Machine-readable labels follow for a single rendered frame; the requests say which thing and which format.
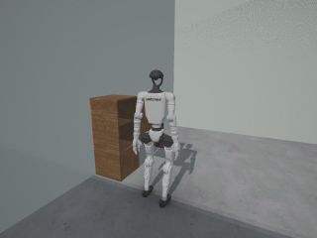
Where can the humanoid robot head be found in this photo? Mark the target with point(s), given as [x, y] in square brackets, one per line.
[155, 75]

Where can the right robot hand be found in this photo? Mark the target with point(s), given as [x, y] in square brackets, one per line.
[176, 148]

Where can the left robot forearm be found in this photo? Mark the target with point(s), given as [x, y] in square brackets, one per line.
[137, 128]

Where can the right robot upper arm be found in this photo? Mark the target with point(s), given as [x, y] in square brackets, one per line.
[170, 105]

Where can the right robot forearm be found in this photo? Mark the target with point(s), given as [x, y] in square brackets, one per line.
[173, 130]

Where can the left robot hand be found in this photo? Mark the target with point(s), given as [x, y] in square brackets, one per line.
[136, 145]

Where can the cupboard door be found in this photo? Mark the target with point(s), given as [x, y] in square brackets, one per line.
[145, 126]

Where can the left robot thigh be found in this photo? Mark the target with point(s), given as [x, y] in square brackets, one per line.
[149, 148]

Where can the left robot upper arm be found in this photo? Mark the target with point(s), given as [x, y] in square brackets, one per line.
[140, 105]

